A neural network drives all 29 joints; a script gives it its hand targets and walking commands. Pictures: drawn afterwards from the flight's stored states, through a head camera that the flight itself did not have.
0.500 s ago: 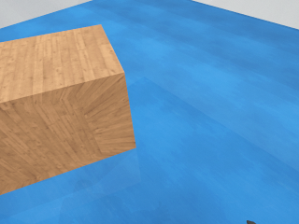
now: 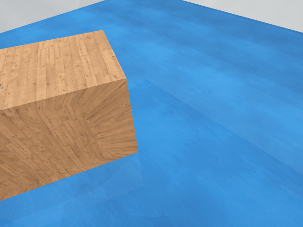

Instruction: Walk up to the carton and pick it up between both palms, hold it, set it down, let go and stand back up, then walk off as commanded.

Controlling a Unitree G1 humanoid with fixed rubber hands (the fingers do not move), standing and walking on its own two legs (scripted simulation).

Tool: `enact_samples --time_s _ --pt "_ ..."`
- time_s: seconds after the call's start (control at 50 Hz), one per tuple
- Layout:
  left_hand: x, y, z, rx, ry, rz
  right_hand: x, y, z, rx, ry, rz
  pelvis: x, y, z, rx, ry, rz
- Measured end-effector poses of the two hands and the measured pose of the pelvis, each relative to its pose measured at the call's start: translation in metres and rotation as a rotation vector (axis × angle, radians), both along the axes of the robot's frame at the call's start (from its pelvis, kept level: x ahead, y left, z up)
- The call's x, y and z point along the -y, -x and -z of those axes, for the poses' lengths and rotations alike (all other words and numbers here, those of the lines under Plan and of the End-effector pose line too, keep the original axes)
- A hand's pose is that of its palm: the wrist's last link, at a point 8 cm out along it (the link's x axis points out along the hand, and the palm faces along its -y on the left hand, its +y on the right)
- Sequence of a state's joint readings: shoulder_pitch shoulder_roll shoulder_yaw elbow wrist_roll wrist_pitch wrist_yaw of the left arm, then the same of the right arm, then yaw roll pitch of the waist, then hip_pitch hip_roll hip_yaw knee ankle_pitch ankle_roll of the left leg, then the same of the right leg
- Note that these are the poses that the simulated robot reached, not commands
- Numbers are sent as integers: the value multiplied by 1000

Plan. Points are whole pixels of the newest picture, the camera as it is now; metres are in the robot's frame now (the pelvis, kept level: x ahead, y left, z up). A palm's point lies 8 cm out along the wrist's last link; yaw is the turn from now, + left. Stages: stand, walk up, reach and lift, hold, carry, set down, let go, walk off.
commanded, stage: stand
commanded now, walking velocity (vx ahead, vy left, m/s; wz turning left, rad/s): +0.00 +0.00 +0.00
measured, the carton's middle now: out of the picture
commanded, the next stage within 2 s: walk up in 0.30 s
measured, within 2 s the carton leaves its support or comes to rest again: neither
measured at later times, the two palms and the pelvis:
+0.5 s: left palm out of the picture +0.07 +0.28 -0.10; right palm out of the picture +0.07 -0.28 -0.11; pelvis -0.01 +0.00 +0.02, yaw +1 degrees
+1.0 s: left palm out of the picture -0.01 +0.47 -0.10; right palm out of the picture +0.15 -0.16 -0.12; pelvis +0.01 +0.12 -0.01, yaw +14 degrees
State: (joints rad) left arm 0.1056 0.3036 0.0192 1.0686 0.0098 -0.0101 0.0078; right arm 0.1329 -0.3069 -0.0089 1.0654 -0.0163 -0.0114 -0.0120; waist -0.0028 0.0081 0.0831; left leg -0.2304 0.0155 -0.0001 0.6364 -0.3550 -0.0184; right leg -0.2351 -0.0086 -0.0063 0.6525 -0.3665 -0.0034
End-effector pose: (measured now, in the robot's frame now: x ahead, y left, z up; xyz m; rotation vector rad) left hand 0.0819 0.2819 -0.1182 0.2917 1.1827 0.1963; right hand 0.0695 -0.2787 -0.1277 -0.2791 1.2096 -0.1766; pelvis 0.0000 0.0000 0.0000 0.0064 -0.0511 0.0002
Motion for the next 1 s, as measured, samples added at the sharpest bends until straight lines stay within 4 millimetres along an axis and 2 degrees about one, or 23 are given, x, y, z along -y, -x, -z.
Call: enact_samples --time_s 0.44,0.54,0.62,0.68,0.74,0.8,0.86,0.92,1.0 --pt "5 12 -15 -3 21 -29 -3 -1 -17 11 -14 -13 2 5 -18 19 6 -8" --pt "0 17 -17 20 7 -52 -1 -2 -18 0 -22 -38 1 7 -17 8 16 -32" --pt "-30 36 -23 65 -67 -121 5 -9 -15 -37 -6 -100 -12 10 -11 3 30 -87" --pt "-62 58 -28 51 -131 -165 3 -18 -12 -41 6 -125 -27 9 -4 8 44 -127" --pt "-100 81 -29 27 -192 -204 -7 -31 -8 -48 19 -155 -46 7 5 17 56 -168" --pt "-141 101 -26 3 -236 -244 -28 -48 -3 -41 31 -189 -68 5 16 27 58 -215" --pt "-176 111 -18 -25 -257 -283 -59 -63 -1 -2 31 -224 -90 1 24 39 6 -219" --pt "-190 108 -17 -36 -244 -300 -89 -70 -3 24 7 -245 -104 -2 21 31 3 -239" --pt "-189 95 -19 -24 -204 -263 -120 -80 -6 38 -19 -264 -118 -9 13 16 -13 -248"
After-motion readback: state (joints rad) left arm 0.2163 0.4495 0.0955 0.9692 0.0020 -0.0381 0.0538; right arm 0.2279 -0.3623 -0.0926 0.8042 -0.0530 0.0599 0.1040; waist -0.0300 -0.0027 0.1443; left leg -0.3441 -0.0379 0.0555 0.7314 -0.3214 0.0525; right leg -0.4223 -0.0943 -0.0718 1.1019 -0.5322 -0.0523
